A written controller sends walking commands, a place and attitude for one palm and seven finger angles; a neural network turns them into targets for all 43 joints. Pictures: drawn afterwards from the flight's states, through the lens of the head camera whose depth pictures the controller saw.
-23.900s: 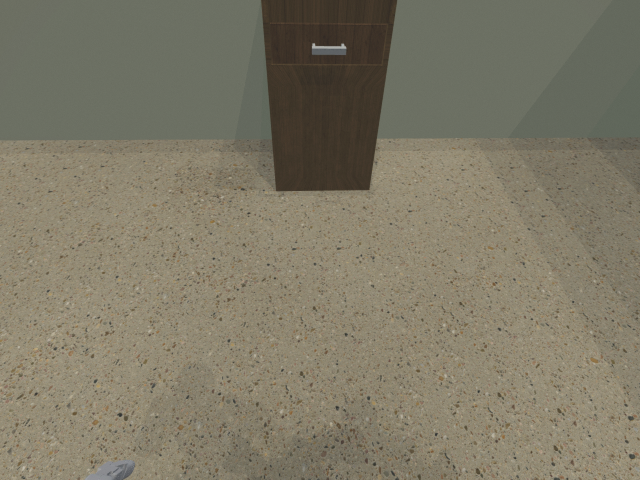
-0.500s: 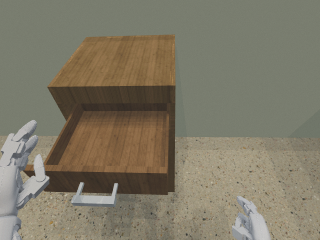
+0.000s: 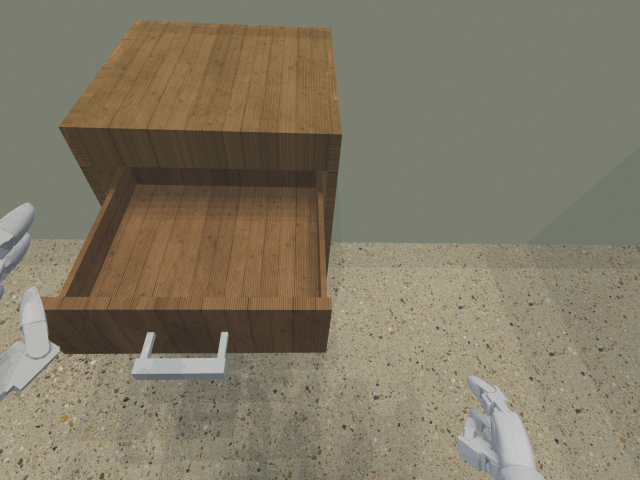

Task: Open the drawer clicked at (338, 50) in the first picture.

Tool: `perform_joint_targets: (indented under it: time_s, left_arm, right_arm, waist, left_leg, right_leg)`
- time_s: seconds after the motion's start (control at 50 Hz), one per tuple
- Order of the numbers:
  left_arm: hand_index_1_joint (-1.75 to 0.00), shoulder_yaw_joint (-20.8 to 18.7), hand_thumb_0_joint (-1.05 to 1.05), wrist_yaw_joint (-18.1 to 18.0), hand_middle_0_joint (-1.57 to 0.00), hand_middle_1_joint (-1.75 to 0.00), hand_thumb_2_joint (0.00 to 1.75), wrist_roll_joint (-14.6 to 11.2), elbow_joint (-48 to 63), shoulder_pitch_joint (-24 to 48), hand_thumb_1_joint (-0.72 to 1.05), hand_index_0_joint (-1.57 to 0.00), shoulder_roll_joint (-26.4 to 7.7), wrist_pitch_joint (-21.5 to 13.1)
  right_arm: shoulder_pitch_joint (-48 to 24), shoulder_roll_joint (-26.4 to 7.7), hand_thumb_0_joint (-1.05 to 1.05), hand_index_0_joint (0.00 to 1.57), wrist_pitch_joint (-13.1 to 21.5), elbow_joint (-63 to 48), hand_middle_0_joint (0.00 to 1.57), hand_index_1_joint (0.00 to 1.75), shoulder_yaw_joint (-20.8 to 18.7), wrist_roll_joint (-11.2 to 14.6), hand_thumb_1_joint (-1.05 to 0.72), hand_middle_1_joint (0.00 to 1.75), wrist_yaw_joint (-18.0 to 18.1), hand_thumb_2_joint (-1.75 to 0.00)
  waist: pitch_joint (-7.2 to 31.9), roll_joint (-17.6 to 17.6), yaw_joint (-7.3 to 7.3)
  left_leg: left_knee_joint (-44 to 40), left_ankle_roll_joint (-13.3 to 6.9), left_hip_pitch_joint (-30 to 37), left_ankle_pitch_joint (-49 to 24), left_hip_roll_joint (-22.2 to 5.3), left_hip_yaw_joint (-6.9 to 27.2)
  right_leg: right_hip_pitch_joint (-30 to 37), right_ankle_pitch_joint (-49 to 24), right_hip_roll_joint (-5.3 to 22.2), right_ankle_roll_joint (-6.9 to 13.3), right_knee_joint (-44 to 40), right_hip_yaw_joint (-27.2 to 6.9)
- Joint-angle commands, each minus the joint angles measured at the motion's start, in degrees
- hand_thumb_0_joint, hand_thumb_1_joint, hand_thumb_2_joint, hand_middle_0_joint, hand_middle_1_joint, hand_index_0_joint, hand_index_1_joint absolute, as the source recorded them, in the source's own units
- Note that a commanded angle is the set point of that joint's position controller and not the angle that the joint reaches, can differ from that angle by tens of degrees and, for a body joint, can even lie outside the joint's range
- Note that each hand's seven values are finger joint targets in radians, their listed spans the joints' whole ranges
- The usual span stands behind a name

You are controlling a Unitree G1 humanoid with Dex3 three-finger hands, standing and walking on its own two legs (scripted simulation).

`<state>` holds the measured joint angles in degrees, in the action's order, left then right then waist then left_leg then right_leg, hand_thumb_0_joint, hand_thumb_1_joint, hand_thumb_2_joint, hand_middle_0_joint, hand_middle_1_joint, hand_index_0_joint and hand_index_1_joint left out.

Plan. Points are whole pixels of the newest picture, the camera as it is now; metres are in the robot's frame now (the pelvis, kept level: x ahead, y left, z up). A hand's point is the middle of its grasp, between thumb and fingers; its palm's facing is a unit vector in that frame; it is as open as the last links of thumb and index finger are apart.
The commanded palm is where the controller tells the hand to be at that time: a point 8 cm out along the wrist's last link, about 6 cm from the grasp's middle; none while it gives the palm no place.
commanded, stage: step back with the hand held close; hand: left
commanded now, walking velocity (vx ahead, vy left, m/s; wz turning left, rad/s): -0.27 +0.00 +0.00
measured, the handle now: (184, 354) +0.29 +0.21 -0.07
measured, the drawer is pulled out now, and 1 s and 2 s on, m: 0.29 0.29 0.29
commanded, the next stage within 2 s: stop stepping back and stand still in 0.64 s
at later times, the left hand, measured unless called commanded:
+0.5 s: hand out of the picture +0.08 +0.21 +0.16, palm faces +0.35 -0.81 -0.48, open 7.4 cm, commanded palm +0.00 +0.26 +0.18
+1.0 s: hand out of the picture -0.06 +0.22 +0.16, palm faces +0.39 -0.82 -0.41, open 7.4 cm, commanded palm -0.12 +0.26 +0.18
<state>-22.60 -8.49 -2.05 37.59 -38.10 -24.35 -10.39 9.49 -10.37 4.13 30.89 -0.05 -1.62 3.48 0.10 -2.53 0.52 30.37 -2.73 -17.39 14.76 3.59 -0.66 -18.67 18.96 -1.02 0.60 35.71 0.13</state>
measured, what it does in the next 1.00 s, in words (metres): walks backwards: right foot, then left foot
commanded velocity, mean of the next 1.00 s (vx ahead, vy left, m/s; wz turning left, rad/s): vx -0.18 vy -0.01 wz -0.01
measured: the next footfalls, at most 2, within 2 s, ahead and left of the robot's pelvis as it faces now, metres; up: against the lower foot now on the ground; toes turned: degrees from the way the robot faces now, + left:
right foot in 0.08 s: -0.02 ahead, -0.10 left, +0.00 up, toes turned -1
left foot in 0.46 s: -0.08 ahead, +0.13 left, +0.00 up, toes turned +4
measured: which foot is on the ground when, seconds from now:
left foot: down 0.00-0.18, up 0.20-0.44, down 0.46-0.66, up 0.68-0.84, down 0.86-1.00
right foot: up 0.00-0.06, down 0.08-0.86, up 0.88-1.00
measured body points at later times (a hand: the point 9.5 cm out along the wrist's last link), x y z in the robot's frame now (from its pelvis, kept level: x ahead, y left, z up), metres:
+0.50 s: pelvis -0.12 -0.03 +0.00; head -0.08 -0.02 +0.45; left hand +0.05 +0.25 +0.19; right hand +0.07 -0.28 -0.08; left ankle -0.12 +0.12 -0.73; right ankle -0.06 -0.10 -0.73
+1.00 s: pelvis -0.24 -0.02 +0.00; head -0.26 +0.00 +0.45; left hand -0.09 +0.26 +0.18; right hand -0.10 -0.25 -0.08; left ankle -0.22 +0.10 -0.73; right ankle -0.24 -0.10 -0.65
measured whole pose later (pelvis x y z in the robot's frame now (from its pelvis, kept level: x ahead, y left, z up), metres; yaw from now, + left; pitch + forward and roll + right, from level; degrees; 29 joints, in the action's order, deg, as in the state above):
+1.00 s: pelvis -0.24 -0.02 +0.00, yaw +1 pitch -1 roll +1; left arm -20.4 -10.3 -1.3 34.5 -37.6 -22.1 -8.6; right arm 16.7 -9.4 5.1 35.3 0.4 -0.4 2.0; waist 2.5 -3.3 2.4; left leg 33.1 -0.8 -16.6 15.8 -0.7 -2.8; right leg -31.4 21.3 -3.9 -1.7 68.3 0.3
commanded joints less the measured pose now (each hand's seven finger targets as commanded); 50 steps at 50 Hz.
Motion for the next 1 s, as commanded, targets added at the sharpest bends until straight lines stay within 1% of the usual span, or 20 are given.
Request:
perform_joint_targets:
  time_s: [0.0,0.1,0.12,0.16,0.2,0.36,0.4,0.44,0.46,0.5,0.58,0.64,0.66,0.74,0.8,0.84,0.86,0.9,0.94,0.98]
  left_arm:
    - [-0.3,-3.7,0.0,-1.9,-0.2,-0.3,0.9,-0.1,8.1,-1.0,0.9,-0.2,-3.1,-2.9]
    - [-0.3,-3.0,0.0,-2.1,-0.2,-0.3,0.9,-0.5,8.5,1.3,0.9,-0.2,-3.5,-2.8]
    - [-0.3,-3.4,0.0,-2.3,-0.2,-0.3,0.9,-0.6,9.2,1.0,0.9,-0.2,-4.0,-2.6]
    - [-0.3,-4.6,0.0,-1.1,-0.2,-0.3,0.9,-1.9,8.3,1.5,0.9,-0.2,-5.8,-2.7]
    - [-0.3,-5.0,0.0,-1.0,-0.2,-0.3,0.9,-1.8,7.0,-0.5,0.9,-0.2,-6.4,-3.3]
    - [-0.3,-5.2,0.0,-1.9,-0.2,-0.3,0.9,-0.2,6.2,0.6,0.9,-0.2,-6.9,-4.1]
    - [-0.3,-4.2,0.0,-2.0,-0.2,-0.3,0.9,-0.5,8.9,0.8,0.9,-0.2,-6.8,-4.4]
    - [-0.3,-5.4,0.0,-1.6,-0.2,-0.3,0.9,-0.5,11.2,1.4,0.9,-0.2,-8.2,-5.2]
    - [-0.3,-5.9,0.0,-1.2,-0.2,-0.3,0.9,-1.0,11.0,-0.4,0.9,-0.2,-8.2,-5.2]
    - [-0.3,-7.5,0.0,-1.2,-0.2,-0.3,0.9,-1.1,11.1,-1.3,0.9,-0.2,-8.5,-5.1]
    - [-0.3,-7.5,0.0,-1.2,-0.2,-0.3,0.9,-1.0,11.7,1.5,0.9,-0.2,-7.9,-5.5]
    - [-0.3,-5.4,0.0,-2.3,-0.2,-0.3,0.9,-0.6,8.9,3.8,0.9,-0.2,-7.9,-4.4]
    - [-0.3,-5.0,0.0,-2.6,-0.2,-0.3,0.9,-0.5,7.3,4.3,0.9,-0.2,-8.0,-3.6]
    - [-0.3,-4.1,0.0,-2.0,-0.2,-0.3,0.9,0.1,3.5,2.4,0.9,-0.2,-5.8,-3.3]
    - [-0.3,-1.9,0.0,-2.7,-0.2,-0.3,0.9,1.6,6.9,3.1,0.9,-0.2,-4.6,-3.6]
    - [-0.3,-2.8,0.0,-4.2,-0.2,-0.3,0.9,1.9,13.6,7.6,0.9,-0.2,-5.1,-4.4]
    - [-0.3,-3.8,0.0,-3.7,-0.2,-0.3,0.9,2.2,14.5,5.2,0.9,-0.2,-7.1,-3.2]
    - [-0.3,-4.4,0.0,-2.3,-0.2,-0.3,0.9,0.2,10.3,1.5,0.9,-0.2,-5.6,-2.7]
    - [-0.3,-4.4,0.0,-2.6,-0.2,-0.3,0.9,0.6,10.7,3.5,0.9,-0.2,-6.8,-2.3]
    - [-0.3,-5.3,0.0,-2.8,-0.2,-0.3,0.9,0.8,10.9,5.4,0.9,-0.2,-7.5,-2.6]
  right_arm:
    - [-1.9,-8.8,0.0,0.2,3.8,-6.6,0.2,0.3,-3.3,-0.9,-0.9,0.3,0.9,-0.9]
    - [-2.4,-9.2,0.0,0.2,4.0,-5.5,0.2,0.3,-2.5,-0.3,-0.9,0.3,1.5,-0.9]
    - [-2.7,-9.0,0.0,0.2,3.8,-6.0,0.2,0.3,-2.7,0.5,-0.9,0.3,1.5,-0.9]
    - [-3.8,-8.2,0.0,0.2,3.3,-7.2,0.2,0.3,-3.5,3.1,-0.9,0.3,0.4,-0.9]
    - [-4.5,-7.1,0.0,0.2,3.0,-7.1,0.2,0.3,-3.3,3.0,-0.9,0.3,0.4,-0.9]
    - [-5.2,-6.2,0.0,0.2,0.6,-5.7,0.2,0.3,-1.7,2.0,-0.9,0.3,1.6,-0.9]
    - [-4.3,-7.3,0.0,0.2,0.8,-5.1,0.2,0.3,-2.7,2.0,-0.9,0.3,1.6,-0.9]
    - [-4.6,-8.9,0.0,0.2,1.5,-6.5,0.2,0.3,-4.1,2.4,-0.9,0.3,0.9,-0.9]
    - [-3.9,-8.9,0.0,0.2,2.1,-6.6,0.2,0.3,-4.5,3.0,-0.9,0.3,0.2,-0.9]
    - [-5.6,-7.8,0.0,0.2,2.3,-7.0,0.2,0.3,-4.4,2.8,-0.9,0.3,0.0,-0.9]
    - [-4.4,-8.5,0.0,0.2,3.1,-6.6,0.2,0.3,-4.4,2.9,-0.9,0.3,-0.3,-0.9]
    - [-2.3,-7.9,0.0,0.2,2.4,-5.3,0.2,0.3,-4.7,2.5,-0.9,0.3,-1.2,-0.9]
    - [-3.0,-7.8,0.0,0.2,1.8,-4.5,0.2,0.3,-5.0,2.0,-0.9,0.3,-1.5,-0.9]
    - [-2.9,-6.1,0.0,0.2,-0.2,-5.8,0.2,0.3,-2.3,1.7,-0.9,0.3,-0.7,-0.9]
    - [0.4,-8.2,0.0,0.2,-0.6,-5.4,0.2,0.3,-1.3,1.0,-0.9,0.3,0.9,-0.9]
    - [-0.3,-9.5,0.0,0.2,1.7,-6.6,0.2,0.3,-2.8,-1.0,-0.9,0.3,1.3,-0.9]
    - [0.5,-8.7,0.0,0.2,3.3,-6.2,0.2,0.3,-3.5,-0.1,-0.9,0.3,0.8,-0.9]
    - [1.6,-7.3,0.0,0.2,3.9,-5.3,0.2,0.3,-3.6,1.9,-0.9,0.3,-1.3,-0.9]
    - [-3.3,-6.9,0.0,0.2,4.8,-3.7,0.2,0.3,-2.4,2.1,-0.9,0.3,-1.7,-0.9]
    - [-3.8,-7.6,0.0,0.2,4.6,-3.2,0.2,0.3,-2.1,1.8,-0.9,0.3,-1.0,-0.9]
  waist:
    - [4.7,11.1,0.35]
    - [7.9,8.8,0.74]
    - [11.2,6.2,0.59]
    - [12.3,-6.1,0.85]
    - [8.6,-6.7,0.05]
    - [5.7,-2.2,0.21]
    - [7.3,2.6,0.31]
    - [9.6,10.0,-0.72]
    - [11.4,8.4,-0.9]
    - [11.1,12.1,-0.35]
    - [6.4,5.2,-0.24]
    - [5.6,-8.5,-0.01]
    - [6.9,-10.0,-0.2]
    - [6.3,-9.3,0.81]
    - [4.6,3.2,2.21]
    - [2.1,20.4,2.48]
    - [4.8,18.4,1.42]
    - [2.9,15.2,1.68]
    - [-5.7,11.5,0.73]
    - [-6.9,12.7,-0.45]
  left_leg:
    - [-8.4,-2.4,-5.2,-27.6,-17.2,11.9]
    - [-3.3,-1.1,0.7,-24.1,-14.8,11.7]
    - [1.3,-0.1,1.3,-22.5,-12.6,9.3]
    - [15.7,2.6,-1.2,0.7,-3.8,2.1]
    - [30.4,3.4,-9.1,13.9,-2.1,5.3]
    - [-2.3,2.6,-1.6,4.0,-3.8,-1.5]
    - [-10.9,1.7,3.1,-8.0,-7.5,-0.5]
    - [-8.9,-1.3,3.1,-22.0,-16.2,6.8]
    - [-7.4,-1.0,3.8,-24.3,-17.0,4.8]
    - [-6.2,-0.9,-5.2,-15.8,-16.1,4.1]
    - [-3.7,-0.1,-17.5,10.7,-11.7,1.5]
    - [19.7,2.7,-7.4,15.8,-2.7,-1.5]
    - [29.9,3.1,-5.9,15.3,-2.8,0.6]
    - [17.3,2.3,1.1,14.8,-3.4,-1.3]
    - [-7.1,1.3,4.5,14.0,-4.6,-0.7]
    - [-20.2,-4.9,-9.5,16.0,-19.5,15.5]
    - [-16.4,-5.6,-10.9,1.7,-19.3,8.0]
    - [-16.1,-6.0,-8.1,6.3,-18.7,11.4]
    - [-18.5,-6.7,-11.2,18.7,-20.3,13.6]
    - [-18.4,-5.2,-11.3,21.7,-19.4,11.3]
  right_leg:
    - [6.6,3.1,0.4,-0.1,2.0,0.1]
    - [6.7,-5.9,1.8,0.4,-10.3,-0.4]
    - [8.5,-16.8,4.8,1.6,-12.0,-3.3]
    - [5.5,-30.1,18.3,7.2,-17.1,-16.6]
    - [5.3,-32.7,22.6,11.3,-16.8,-16.7]
    - [7.9,-28.0,12.9,4.1,-14.7,-7.5]
    - [9.1,-27.7,9.9,0.9,-9.7,-4.4]
    - [6.8,-18.6,4.6,-2.4,-4.2,-1.8]
    - [6.5,-13.6,4.2,-2.6,-2.7,-2.0]
    - [9.0,-12.8,4.8,-1.4,-0.8,-1.3]
    - [8.2,-4.5,6.4,-0.5,-5.2,-8.4]
    - [-7.0,21.4,18.1,3.4,-29.3,-24.6]
    - [-7.7,23.0,21.0,4.9,-31.2,-24.7]
    - [-10.0,12.2,13.7,3.7,-25.4,-9.4]
    - [-9.5,17.7,6.9,1.2,-16.3,-5.2]
    - [-5.0,9.8,-5.1,-1.6,21.4,1.5]
    - [-2.8,6.8,-5.4,-2.4,35.5,-0.1]
    - [-10.2,4.2,-3.8,-2.8,45.1,-3.2]
    - [-14.2,2.2,0.3,-2.5,37.7,-3.3]
    - [-8.3,2.7,1.6,-1.2,22.2,-0.4]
